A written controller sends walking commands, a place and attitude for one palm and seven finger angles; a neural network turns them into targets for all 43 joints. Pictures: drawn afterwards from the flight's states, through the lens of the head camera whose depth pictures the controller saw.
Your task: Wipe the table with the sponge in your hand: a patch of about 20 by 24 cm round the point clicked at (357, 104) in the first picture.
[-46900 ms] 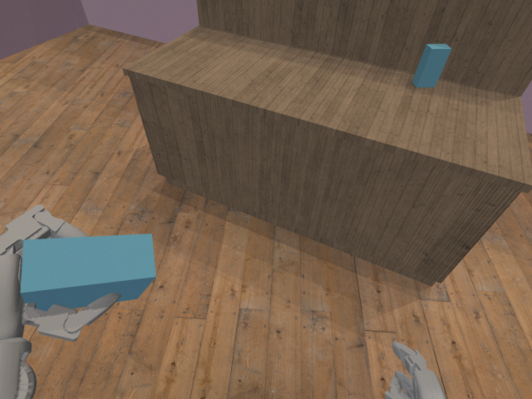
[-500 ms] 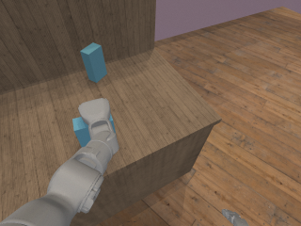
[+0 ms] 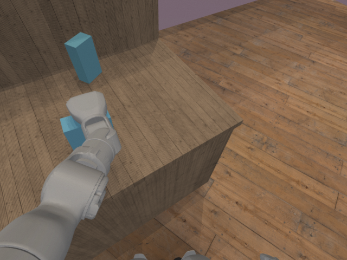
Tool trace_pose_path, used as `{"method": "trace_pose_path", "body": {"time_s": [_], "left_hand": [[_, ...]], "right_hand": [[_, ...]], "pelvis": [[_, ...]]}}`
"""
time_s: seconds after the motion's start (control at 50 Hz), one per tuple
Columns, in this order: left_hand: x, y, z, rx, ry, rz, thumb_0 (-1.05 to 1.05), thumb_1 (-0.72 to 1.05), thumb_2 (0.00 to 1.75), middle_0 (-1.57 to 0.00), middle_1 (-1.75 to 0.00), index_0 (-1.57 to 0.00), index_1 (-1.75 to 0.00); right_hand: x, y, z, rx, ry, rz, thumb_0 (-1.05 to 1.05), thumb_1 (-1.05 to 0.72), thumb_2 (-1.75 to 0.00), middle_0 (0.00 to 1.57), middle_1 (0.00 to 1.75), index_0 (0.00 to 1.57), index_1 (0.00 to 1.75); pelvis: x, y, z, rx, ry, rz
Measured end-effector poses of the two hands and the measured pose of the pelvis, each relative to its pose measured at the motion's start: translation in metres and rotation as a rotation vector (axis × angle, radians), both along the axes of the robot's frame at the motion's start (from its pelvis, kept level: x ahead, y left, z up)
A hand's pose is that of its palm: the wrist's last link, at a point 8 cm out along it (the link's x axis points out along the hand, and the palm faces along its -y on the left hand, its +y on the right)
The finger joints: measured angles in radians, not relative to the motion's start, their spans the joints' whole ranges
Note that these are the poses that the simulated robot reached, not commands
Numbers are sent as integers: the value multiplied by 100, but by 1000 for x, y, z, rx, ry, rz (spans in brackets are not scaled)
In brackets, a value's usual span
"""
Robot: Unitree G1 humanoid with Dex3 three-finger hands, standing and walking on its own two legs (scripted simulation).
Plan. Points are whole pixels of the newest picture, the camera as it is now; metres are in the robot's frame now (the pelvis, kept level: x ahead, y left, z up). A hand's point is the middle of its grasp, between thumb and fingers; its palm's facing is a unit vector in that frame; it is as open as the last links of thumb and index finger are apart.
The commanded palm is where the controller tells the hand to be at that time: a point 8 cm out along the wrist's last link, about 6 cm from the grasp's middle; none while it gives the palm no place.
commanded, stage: wipe forward along the third lane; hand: left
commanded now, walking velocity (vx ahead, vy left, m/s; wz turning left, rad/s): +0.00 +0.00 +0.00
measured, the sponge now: (93, 136) +0.45 +0.19 -0.03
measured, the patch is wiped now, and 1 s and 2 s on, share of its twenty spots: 0.95 1.00 1.00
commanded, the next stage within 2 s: wipe back along the third lane in 0.68 s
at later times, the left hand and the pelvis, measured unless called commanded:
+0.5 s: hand (84, 106) +0.52 +0.21 +0.02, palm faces -0.10 +0.00 -1.00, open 9.4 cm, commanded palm +0.51 +0.20 +0.03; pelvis +0.01 +0.01 -0.01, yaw -1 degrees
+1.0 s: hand (80, 96) +0.56 +0.23 +0.02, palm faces -0.08 +0.01 -1.00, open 9.4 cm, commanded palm +0.52 +0.19 +0.04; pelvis +0.03 +0.04 -0.01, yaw -2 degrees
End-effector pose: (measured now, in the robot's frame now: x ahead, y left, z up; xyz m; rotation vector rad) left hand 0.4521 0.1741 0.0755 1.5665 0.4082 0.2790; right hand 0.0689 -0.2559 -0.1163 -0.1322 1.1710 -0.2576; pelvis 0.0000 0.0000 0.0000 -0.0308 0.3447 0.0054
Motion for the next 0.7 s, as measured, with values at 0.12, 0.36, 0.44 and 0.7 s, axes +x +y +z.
{"method": "trace_pose_path", "body": {"time_s": [0.12, 0.36, 0.44, 0.7], "left_hand": [[11, 6, 0, -6, -2, 14, 0, -51, 109, -84, -138, -85, -141], [39, 23, 1, -9, 6, 30, 0, -51, 109, -84, -138, -85, -142], [48, 28, 0, -9, 10, 26, 0, -51, 109, -84, -138, -85, -142], [73, 40, 1, -11, 8, 32, 0, -51, 109, -84, -138, -85, -142]], "right_hand": [[-8, -1, -1, -7, 8, -9, 1, -90, -90, 20, 30, 20, 30], [-26, 1, -2, -28, 48, -34, 1, -90, -90, 20, 30, 20, 30], [-33, 4, -3, -28, 74, -40, 1, -90, -90, 20, 30, 20, 30], [-40, 20, -5, -28, 123, -53, 0, -90, -90, 21, 30, 20, 30]], "pelvis": [[0, 0, -4, -5, 19, -4], [3, 6, -10, -20, 57, -11], [6, 9, -11, -26, 72, -12], [12, 22, -16, -42, 105, -7]]}}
